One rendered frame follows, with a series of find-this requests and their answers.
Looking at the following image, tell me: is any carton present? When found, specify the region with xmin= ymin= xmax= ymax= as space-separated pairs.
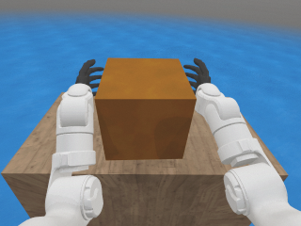
xmin=94 ymin=57 xmax=197 ymax=161

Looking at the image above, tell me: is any right robot forearm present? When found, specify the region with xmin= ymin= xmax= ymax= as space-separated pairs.
xmin=195 ymin=83 xmax=288 ymax=201

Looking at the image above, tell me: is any robot left upper arm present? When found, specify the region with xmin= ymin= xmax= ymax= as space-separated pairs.
xmin=19 ymin=174 xmax=103 ymax=226

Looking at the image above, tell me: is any pedestal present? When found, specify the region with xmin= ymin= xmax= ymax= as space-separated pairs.
xmin=1 ymin=92 xmax=289 ymax=226

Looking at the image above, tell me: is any right robot hand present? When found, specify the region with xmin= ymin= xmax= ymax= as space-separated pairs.
xmin=183 ymin=58 xmax=211 ymax=95

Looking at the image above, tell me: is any robot right upper arm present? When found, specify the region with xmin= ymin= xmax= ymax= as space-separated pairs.
xmin=224 ymin=162 xmax=301 ymax=226

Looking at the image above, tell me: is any left robot hand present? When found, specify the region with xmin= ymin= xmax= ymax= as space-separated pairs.
xmin=75 ymin=59 xmax=104 ymax=97

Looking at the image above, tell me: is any left robot forearm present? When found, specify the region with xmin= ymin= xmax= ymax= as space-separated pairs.
xmin=45 ymin=83 xmax=96 ymax=213

